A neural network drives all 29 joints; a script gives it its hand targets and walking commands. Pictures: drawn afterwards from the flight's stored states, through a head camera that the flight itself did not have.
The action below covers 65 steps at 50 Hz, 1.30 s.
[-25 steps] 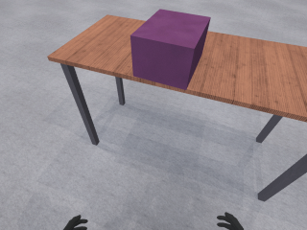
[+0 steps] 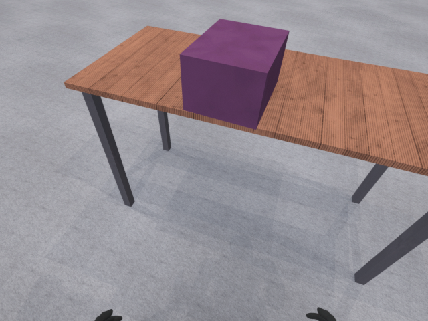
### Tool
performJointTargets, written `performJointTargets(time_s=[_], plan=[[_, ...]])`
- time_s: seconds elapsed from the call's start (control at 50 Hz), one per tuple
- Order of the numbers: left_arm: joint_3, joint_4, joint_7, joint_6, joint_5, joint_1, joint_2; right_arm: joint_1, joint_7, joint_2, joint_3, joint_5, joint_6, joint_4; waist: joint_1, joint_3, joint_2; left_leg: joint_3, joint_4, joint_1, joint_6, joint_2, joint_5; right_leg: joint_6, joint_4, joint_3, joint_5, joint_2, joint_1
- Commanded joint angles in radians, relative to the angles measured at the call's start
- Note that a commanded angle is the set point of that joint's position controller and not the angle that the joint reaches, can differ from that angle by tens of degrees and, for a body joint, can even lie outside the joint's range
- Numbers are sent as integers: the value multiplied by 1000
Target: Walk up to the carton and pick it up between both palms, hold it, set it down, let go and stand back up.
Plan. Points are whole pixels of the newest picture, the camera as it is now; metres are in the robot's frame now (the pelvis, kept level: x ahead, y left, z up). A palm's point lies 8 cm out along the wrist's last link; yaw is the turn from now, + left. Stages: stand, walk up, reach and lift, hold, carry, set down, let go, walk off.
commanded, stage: stand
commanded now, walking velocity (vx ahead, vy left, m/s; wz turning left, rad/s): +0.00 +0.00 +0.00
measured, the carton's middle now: (236, 70) +0.81 -0.06 +0.09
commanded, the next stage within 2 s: walk up in 1.64 s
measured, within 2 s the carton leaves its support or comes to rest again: neither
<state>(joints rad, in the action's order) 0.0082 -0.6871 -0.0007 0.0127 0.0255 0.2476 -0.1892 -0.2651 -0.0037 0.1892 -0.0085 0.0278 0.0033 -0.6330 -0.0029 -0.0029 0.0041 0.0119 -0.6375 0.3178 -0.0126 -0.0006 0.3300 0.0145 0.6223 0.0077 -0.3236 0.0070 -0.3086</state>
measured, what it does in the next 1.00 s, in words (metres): stands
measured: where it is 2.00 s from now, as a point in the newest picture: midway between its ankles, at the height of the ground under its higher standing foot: outside the picture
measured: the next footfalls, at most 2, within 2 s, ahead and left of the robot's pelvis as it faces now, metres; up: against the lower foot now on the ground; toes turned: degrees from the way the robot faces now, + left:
none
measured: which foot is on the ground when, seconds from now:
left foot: down 0.00-1.00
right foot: down 0.00-1.00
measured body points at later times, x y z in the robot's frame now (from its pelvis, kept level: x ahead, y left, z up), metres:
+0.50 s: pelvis +0.00 -0.01 +0.00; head +0.01 -0.01 +0.45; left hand +0.12 +0.22 -0.11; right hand +0.12 -0.24 -0.11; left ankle +0.00 +0.11 -0.73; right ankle +0.00 -0.13 -0.73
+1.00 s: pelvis +0.01 -0.01 +0.01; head +0.03 -0.01 +0.46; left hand +0.11 +0.23 -0.12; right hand +0.10 -0.24 -0.12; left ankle +0.00 +0.11 -0.73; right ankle +0.00 -0.13 -0.73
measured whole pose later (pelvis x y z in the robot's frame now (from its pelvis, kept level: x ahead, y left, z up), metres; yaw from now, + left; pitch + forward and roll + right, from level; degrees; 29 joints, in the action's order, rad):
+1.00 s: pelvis +0.01 -0.01 +0.01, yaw +0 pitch +1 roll +0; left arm 0.02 -0.76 0.00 -0.01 0.02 0.25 -0.20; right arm -0.29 -0.01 0.18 -0.02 0.02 0.00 -0.72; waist 0.00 0.02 0.00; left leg 0.01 -0.56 0.28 0.00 -0.01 0.30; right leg 0.01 0.55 0.01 -0.30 0.00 -0.28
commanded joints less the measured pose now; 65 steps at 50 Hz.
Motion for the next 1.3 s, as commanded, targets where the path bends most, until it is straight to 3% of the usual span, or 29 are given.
performJointTargets(time_s=[0.0,0.2,0.72,0.74,0.76,0.78,0.8,0.82,0.84,0.88,0.9,0.92,0.94,0.96,1.0,1.02,1.04,1.06,1.08,1.1,1.12,1.14,1.16,1.18,1.2,1.22,1.24,1.26,1.28], plan=[[23,65,0,-17,1,-2,-80,12,-4,84,-22,-2,-16,67,-3,-25,-36,-86,150,13,-30,-58,-115,-32,-85,36,144,30,28],[24,55,3,-20,0,-10,-77,5,-3,80,-26,-3,-14,53,5,-24,4,-69,129,-17,-28,-48,-136,-38,-108,51,138,38,6],[33,23,8,-20,-1,0,-78,-18,-8,80,-35,-4,-14,4,4,-13,-4,-72,148,-27,-27,-52,-146,-49,-129,60,141,42,22],[28,12,0,-17,-8,-19,-69,6,-3,116,-49,-4,-8,6,4,55,-17,-80,194,43,-19,-55,-32,-50,-154,58,29,41,4],[28,12,-2,-15,-3,10,-77,-19,-2,90,-41,-11,-5,4,7,61,-31,-84,218,29,-14,-58,33,-39,-159,56,17,34,0],[42,13,5,-14,-7,-11,-100,-17,-4,92,-33,-2,-5,-3,1,99,-7,-76,183,40,-11,-41,-28,-42,-201,81,-12,60,-29],[32,3,1,-18,-4,13,-95,-40,-6,96,-47,-7,-7,-17,8,33,27,-54,143,-73,-12,-27,-66,-43,-238,102,-49,60,-78],[43,13,-4,-19,1,-40,-116,-49,-5,73,-37,-10,-11,-18,33,6,-2,-72,188,-37,-9,-45,-16,-39,-199,63,-54,36,-30],[34,2,-3,-28,-6,-16,-77,-38,0,67,-31,-9,-11,-18,15,61,13,-51,154,-28,-10,-30,-65,-46,-213,95,-19,60,-42],[33,11,3,-37,-2,-11,-92,-43,-7,54,-30,-14,-19,-29,9,-80,-2,-52,137,-136,-15,-47,-186,-53,-187,85,125,68,8],[40,-1,4,-36,-3,-19,-118,-17,-3,46,-28,-21,-20,-20,9,-47,39,-82,160,-101,-20,-61,-199,-45,-186,65,139,46,11],[32,1,8,-37,-3,-3,-84,11,-6,72,-33,-7,-23,-7,-9,-57,0,-71,165,-81,-19,-63,-208,-46,-151,60,144,44,32],[27,-14,4,-37,-2,-15,-53,-2,-9,47,-35,-10,-24,-19,9,-34,-37,-57,145,-95,-15,-50,-195,-54,-170,73,145,46,6],[30,-7,8,-33,-6,-17,-78,-22,-12,99,-43,-2,-27,-25,10,-27,-41,-84,165,-80,-26,-76,-260,-50,-153,53,209,49,43],[22,-30,14,-27,-10,25,-49,-62,-18,111,-44,-3,-20,-54,4,-12,-73,-81,190,-10,-21,-77,-278,-44,-121,34,246,48,135],[36,-39,14,-22,-13,58,-75,-31,-14,89,-40,-3,-18,-40,-15,-33,-54,-87,196,-7,-26,-65,-173,-38,-141,44,150,44,111],[35,-47,20,-20,-4,36,-73,-68,-16,54,-31,-4,-22,-56,-1,-33,13,-58,163,-43,-19,-58,-169,-50,-156,60,156,64,96],[32,-48,23,-19,-12,42,-62,-66,-20,62,-28,-7,-28,-65,-7,-8,44,-72,173,-68,-24,-66,-231,-47,-141,53,192,49,61],[40,-62,27,-20,-8,35,-119,-37,-20,88,-46,-5,-24,-56,-1,2,74,-70,170,-82,-18,-59,-224,-51,-177,58,145,58,26],[39,-57,25,-23,-2,-9,-96,-6,-14,71,-38,-5,-21,-52,9,64,31,-53,162,-49,-11,-42,-183,-47,-193,66,122,60,4],[35,-52,27,-21,-4,20,-108,-46,-11,73,-37,-3,-25,-63,15,16,-8,-60,148,-83,-23,-51,-238,-58,-188,77,190,68,30],[29,-62,22,-22,-13,8,-72,-43,-16,114,-50,-3,-27,-64,12,-26,10,-75,150,-87,-20,-63,-289,-49,-159,41,250,52,87],[32,-62,16,-25,-14,-6,-79,-36,-18,140,-54,-7,-23,-77,-1,10,-5,-79,165,-29,-27,-63,-291,-48,-152,49,271,63,104],[34,-79,22,-31,-19,38,-100,-4,-15,106,-48,-8,-29,-67,-7,-12,50,-69,157,-97,-28,-57,-285,-45,-173,67,280,69,82],[34,-86,15,-36,-12,16,-90,-42,-23,103,-46,-7,-25,-89,7,-86,11,-46,139,-159,-17,-57,-344,-60,-149,62,335,73,103],[40,-86,22,-31,-11,63,-112,-57,-26,105,-43,-15,-25,-90,-11,-39,31,-81,159,-131,-29,-78,-333,-42,-143,43,321,48,85],[43,-104,27,-31,-16,47,-90,-44,-22,107,-45,-8,-28,-103,-8,-54,-14,-66,149,-132,-34,-79,-364,-53,-141,57,348,69,112],[43,-107,23,-32,-15,69,-121,-51,-18,85,-42,-18,-26,-101,1,-75,-46,-52,149,-176,-18,-64,-361,-44,-153,50,300,58,104],[44,-102,26,-29,-7,14,-106,-91,-16,95,-45,-17,-24,-110,24,-74,-33,-47,143,-147,-17,-66,-421,-47,-132,32,357,60,145]])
